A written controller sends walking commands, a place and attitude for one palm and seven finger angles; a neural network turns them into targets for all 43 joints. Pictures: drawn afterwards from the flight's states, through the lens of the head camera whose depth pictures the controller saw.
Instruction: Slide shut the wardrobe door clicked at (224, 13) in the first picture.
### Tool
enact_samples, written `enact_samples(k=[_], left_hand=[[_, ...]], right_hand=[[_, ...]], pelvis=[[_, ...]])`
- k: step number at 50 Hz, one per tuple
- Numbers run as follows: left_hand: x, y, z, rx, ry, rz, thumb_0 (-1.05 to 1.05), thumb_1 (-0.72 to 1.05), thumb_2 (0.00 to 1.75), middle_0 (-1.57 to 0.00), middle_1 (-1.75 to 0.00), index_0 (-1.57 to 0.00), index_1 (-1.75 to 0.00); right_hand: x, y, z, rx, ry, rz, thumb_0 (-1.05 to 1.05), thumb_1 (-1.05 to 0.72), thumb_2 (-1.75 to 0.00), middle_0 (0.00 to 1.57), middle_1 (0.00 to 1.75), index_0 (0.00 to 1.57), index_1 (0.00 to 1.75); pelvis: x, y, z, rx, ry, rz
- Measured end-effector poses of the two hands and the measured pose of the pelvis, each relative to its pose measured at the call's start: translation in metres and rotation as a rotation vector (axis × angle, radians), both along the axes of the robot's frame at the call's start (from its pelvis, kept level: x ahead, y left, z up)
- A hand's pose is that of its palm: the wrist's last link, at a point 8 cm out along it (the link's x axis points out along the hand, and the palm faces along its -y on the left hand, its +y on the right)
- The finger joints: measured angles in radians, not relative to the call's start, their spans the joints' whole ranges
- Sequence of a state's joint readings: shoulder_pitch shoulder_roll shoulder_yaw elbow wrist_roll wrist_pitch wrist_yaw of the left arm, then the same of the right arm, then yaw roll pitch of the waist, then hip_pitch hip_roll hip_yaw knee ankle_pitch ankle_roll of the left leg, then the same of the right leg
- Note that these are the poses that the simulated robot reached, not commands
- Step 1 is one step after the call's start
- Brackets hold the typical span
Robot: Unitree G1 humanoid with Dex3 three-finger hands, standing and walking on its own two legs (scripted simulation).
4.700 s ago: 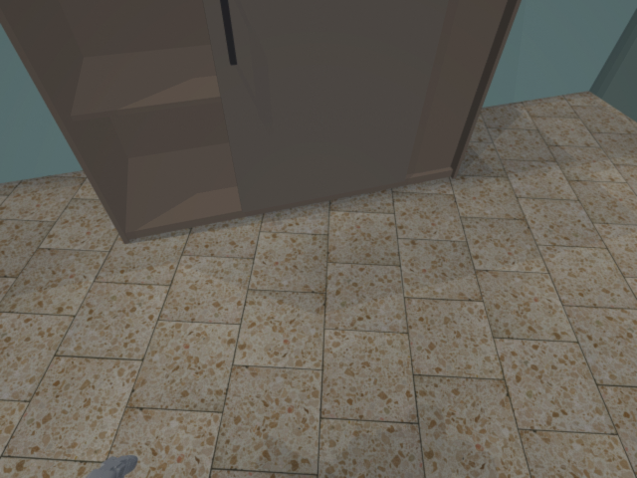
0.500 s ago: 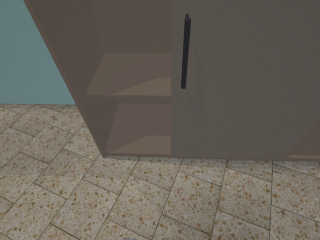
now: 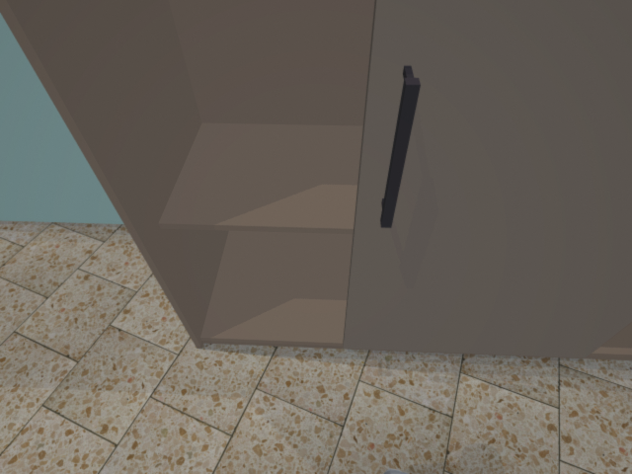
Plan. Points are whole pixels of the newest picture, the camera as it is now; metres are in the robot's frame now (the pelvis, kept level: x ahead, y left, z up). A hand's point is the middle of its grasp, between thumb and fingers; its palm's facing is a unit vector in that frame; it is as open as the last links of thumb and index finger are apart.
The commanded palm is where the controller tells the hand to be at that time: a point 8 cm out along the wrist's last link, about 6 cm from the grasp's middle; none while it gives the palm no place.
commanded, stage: take the last steps up to it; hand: right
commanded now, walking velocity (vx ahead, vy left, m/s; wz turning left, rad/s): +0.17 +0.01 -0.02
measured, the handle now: (395, 156) +0.57 -0.10 +0.08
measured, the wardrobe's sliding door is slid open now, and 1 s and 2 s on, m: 0.48 0.48 0.48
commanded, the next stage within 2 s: come to a stop and stand still in 0.04 s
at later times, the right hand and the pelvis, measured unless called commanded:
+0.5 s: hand out of the picture +0.16 -0.19 -0.17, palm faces +0.02 +0.97 -0.23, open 7.4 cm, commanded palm none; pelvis +0.10 +0.00 +0.00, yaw +1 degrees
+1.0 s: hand out of the picture +0.11 -0.20 -0.18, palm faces +0.06 +0.97 -0.23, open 7.4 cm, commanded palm none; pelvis +0.07 +0.00 -0.01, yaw +1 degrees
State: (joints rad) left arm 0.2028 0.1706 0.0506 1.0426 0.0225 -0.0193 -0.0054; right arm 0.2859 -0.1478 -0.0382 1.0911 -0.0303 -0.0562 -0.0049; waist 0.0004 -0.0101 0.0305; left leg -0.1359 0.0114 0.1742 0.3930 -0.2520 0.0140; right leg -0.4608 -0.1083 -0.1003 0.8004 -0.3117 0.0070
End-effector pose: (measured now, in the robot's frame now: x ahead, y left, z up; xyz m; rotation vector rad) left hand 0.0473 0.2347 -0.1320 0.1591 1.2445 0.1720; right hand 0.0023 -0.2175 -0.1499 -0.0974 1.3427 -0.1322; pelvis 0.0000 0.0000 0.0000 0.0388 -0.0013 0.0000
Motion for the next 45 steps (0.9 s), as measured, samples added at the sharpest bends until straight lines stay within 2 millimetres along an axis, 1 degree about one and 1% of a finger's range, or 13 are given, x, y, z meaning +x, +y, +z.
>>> enact_samples(k=[4, 6, 8, 10, 13, 17, 23, 28, 29, 31, 37, 41, 45], left_hand=[[0.063, -0.015, 0.003, 0.026, -0.09, -0.055, 0.01, 0.91, 0.89, -0.19, -0.3, -0.2, -0.29], [0.083, -0.024, 0.003, 0.035, -0.117, -0.065, 0.0, 0.91, 0.89, -0.19, -0.3, -0.2, -0.29], [0.092, -0.031, 0.005, 0.035, -0.118, -0.06, 0.0, 0.91, 0.89, -0.19, -0.3, -0.2, -0.29], [0.094, -0.036, 0.008, 0.036, -0.099, -0.035, 0.0, 0.92, 0.89, -0.2, -0.3, -0.2, -0.29], [0.096, -0.033, 0.013, 0.059, -0.056, -0.013, -0.01, 0.95, 0.89, -0.2, -0.3, -0.2, -0.3], [0.095, -0.027, 0.012, 0.062, 0.021, 0.001, -0.01, 0.95, 0.89, -0.2, -0.3, -0.21, -0.3], [0.088, -0.011, 0.002, 0.034, 0.094, 0.032, 0.0, 0.93, 0.89, -0.2, -0.3, -0.21, -0.3], [0.086, 0.012, -0.02, -0.02, 0.114, 0.05, 0.0, 0.91, 0.89, -0.2, -0.3, -0.21, -0.3], [0.086, 0.018, -0.027, -0.033, 0.109, 0.056, 0.0, 0.91, 0.89, -0.2, -0.3, -0.21, -0.3], [0.087, 0.027, -0.033, -0.042, 0.108, 0.065, 0.01, 0.91, 0.89, -0.2, -0.3, -0.2, -0.3], [0.089, 0.041, -0.029, -0.043, 0.1, 0.041, 0.01, 0.91, 0.89, -0.2, -0.3, -0.2, -0.29], [0.091, 0.041, -0.021, -0.035, 0.08, 0.012, 0.01, 0.91, 0.89, -0.2, -0.3, -0.2, -0.29], [0.091, 0.032, -0.013, -0.019, 0.048, -0.012, 0.01, 0.91, 0.89, -0.19, -0.3, -0.2, -0.29]], right_hand=[[0.004, -0.008, -0.017, 0.038, 0.061, -0.04, 0.01, -0.92, -0.9, 0.2, 0.29, 0.2, 0.3], [0.01, -0.014, -0.024, 0.048, 0.094, -0.046, 0.01, -0.92, -0.9, 0.2, 0.29, 0.2, 0.3], [0.022, -0.02, -0.022, 0.044, 0.11, -0.038, 0.01, -0.91, -0.9, 0.2, 0.29, 0.2, 0.3], [0.04, -0.026, -0.017, 0.035, 0.104, -0.031, 0.01, -0.91, -0.9, 0.2, 0.29, 0.2, 0.3], [0.068, -0.032, -0.008, 0.016, 0.08, -0.027, 0.01, -0.91, -0.9, 0.2, 0.29, 0.2, 0.3], [0.1, -0.034, -0.002, -0.01, 0.056, -0.012, 0.01, -0.91, -0.9, 0.19, 0.29, 0.2, 0.3], [0.138, -0.029, 0.005, -0.061, 0.016, 0.01, 0.01, -0.91, -0.9, 0.19, 0.29, 0.2, 0.3], [0.16, -0.013, 0.012, -0.121, -0.044, 0.038, 0.01, -0.91, -0.9, 0.19, 0.29, 0.2, 0.3], [0.162, -0.01, 0.011, -0.137, -0.057, 0.048, 0.01, -0.91, -0.9, 0.2, 0.29, 0.2, 0.3], [0.163, -0.002, 0.015, -0.148, -0.062, 0.06, 0.01, -0.91, -0.9, 0.2, 0.29, 0.2, 0.3], [0.156, 0.012, 0.029, -0.15, -0.086, 0.045, 0.01, -0.91, -0.9, 0.2, 0.29, 0.2, 0.3], [0.143, 0.01, 0.032, -0.144, -0.097, 0.029, 0.01, -0.9, -0.9, 0.2, 0.29, 0.21, 0.3], [0.124, -0.002, 0.027, -0.125, -0.085, 0.015, 0.01, -0.9, -0.9, 0.2, 0.3, 0.21, 0.3]], pelvis=[[0.033, -0.014, -0.009, 0.02, -0.014, -0.002], [0.047, -0.02, -0.013, 0.004, -0.019, 0.004], [0.058, -0.024, -0.011, -0.003, -0.019, 0.012], [0.069, -0.027, -0.005, -0.011, -0.016, 0.014], [0.082, -0.029, 0.002, -0.02, -0.009, 0.016], [0.095, -0.025, 0.006, -0.016, -0.007, 0.013], [0.103, -0.007, 0.005, -0.021, -0.008, 0.015], [0.107, 0.017, -0.006, -0.049, -0.005, 0.026], [0.108, 0.023, -0.01, -0.059, -0.001, 0.032], [0.106, 0.027, -0.011, -0.051, -0.002, 0.027], [0.096, 0.031, -0.002, -0.07, -0.005, 0.015], [0.088, 0.028, 0.002, -0.078, -0.003, 0.01], [0.079, 0.019, 0.002, -0.075, -0.002, 0.01]])
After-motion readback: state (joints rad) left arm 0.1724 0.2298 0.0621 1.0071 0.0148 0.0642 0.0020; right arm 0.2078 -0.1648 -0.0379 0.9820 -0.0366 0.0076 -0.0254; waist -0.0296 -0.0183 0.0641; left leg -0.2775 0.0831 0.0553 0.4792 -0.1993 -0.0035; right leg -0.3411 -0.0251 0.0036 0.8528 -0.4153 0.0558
